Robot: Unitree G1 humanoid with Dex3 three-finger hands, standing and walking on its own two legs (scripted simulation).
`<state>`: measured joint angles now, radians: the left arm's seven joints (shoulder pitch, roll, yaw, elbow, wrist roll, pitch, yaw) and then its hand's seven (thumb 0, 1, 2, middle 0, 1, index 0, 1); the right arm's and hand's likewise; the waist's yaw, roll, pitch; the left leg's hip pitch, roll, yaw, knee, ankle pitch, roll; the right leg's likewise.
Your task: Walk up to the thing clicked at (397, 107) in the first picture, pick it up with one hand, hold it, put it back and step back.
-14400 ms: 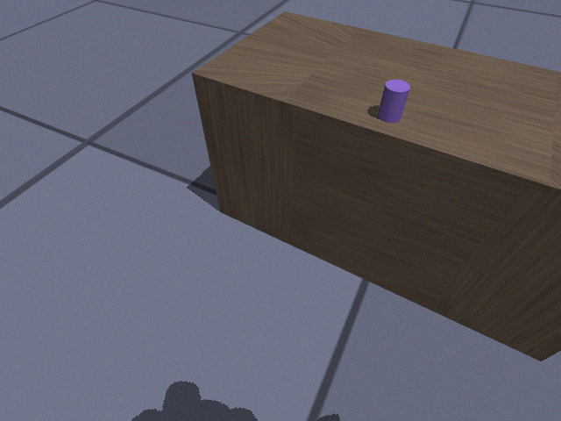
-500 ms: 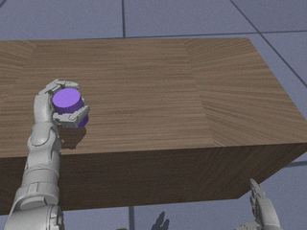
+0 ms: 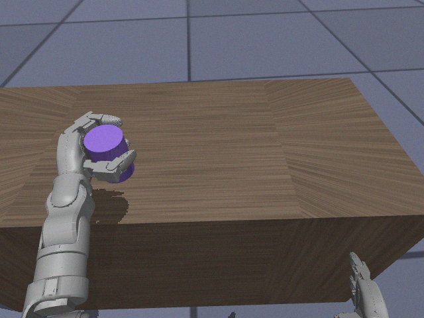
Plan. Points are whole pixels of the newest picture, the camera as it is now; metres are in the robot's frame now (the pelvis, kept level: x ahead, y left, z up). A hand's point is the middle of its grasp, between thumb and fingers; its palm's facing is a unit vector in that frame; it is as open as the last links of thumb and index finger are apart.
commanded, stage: lift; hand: left
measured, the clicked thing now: (111, 155) +0.38 +0.19 +0.14
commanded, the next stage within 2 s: hold in 0.60 s
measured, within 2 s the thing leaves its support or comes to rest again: neither
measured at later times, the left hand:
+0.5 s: hand (101, 145) +0.33 +0.18 +0.21, palm faces +0.16 -0.99 +0.00, open 9.0 cm
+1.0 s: hand (98, 134) +0.33 +0.17 +0.23, palm faces +0.14 -0.99 +0.00, open 9.0 cm
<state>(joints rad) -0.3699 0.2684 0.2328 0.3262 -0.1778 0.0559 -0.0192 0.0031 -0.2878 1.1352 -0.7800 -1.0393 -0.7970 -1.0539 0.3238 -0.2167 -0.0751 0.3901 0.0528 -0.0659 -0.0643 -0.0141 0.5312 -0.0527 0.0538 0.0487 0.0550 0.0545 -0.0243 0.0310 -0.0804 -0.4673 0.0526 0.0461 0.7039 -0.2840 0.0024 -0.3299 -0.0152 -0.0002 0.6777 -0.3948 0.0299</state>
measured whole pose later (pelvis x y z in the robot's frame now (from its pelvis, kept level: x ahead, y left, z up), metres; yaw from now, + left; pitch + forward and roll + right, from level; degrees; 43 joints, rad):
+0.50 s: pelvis -0.01 -0.01 +0.01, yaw +1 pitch -2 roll -1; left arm -0.31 0.24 0.24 0.03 -0.20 0.37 -0.01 0.00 -0.29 1.14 -0.78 -1.04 -0.80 -1.06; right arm 0.28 -0.23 -0.08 0.55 0.05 -0.18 -0.08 -0.02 0.53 -0.05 0.05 0.05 0.05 0.05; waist 0.00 0.05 -0.05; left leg -0.32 0.04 0.04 0.56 -0.20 0.00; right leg -0.19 -0.02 -0.02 0.56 -0.33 0.02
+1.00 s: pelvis +0.00 -0.01 +0.02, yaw +1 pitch -3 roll +0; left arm -0.32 0.25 0.26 -0.08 -0.22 0.49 -0.02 0.00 -0.29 1.14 -0.78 -1.04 -0.80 -1.06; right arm 0.26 -0.22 -0.08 0.61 0.05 -0.22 -0.07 -0.01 0.51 -0.06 0.05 0.05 0.05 0.05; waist 0.01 0.06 -0.05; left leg -0.28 0.04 0.03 0.52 -0.20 -0.01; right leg -0.14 -0.02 -0.02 0.51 -0.33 0.02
